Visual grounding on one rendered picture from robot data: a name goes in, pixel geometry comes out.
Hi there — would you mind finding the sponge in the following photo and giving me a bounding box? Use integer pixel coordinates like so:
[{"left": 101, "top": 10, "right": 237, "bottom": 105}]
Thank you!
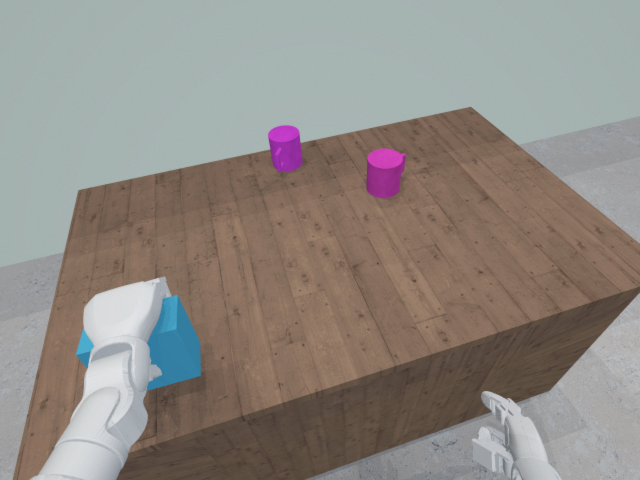
[{"left": 76, "top": 295, "right": 201, "bottom": 391}]

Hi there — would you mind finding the left robot forearm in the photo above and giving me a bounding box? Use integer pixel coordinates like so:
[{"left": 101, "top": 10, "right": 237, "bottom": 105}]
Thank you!
[{"left": 30, "top": 336, "right": 150, "bottom": 480}]

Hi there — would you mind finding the robot left hand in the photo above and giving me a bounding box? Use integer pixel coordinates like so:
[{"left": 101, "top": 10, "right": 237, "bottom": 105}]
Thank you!
[{"left": 83, "top": 276, "right": 171, "bottom": 382}]

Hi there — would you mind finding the right robot forearm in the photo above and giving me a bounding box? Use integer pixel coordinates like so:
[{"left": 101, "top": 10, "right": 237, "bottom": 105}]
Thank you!
[{"left": 511, "top": 457, "right": 561, "bottom": 480}]

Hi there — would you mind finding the table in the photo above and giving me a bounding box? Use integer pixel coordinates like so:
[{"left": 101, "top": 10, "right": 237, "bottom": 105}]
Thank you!
[{"left": 13, "top": 107, "right": 640, "bottom": 480}]

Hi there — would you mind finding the robot right hand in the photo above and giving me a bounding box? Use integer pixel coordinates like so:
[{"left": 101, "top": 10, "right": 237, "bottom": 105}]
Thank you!
[{"left": 472, "top": 391, "right": 549, "bottom": 480}]

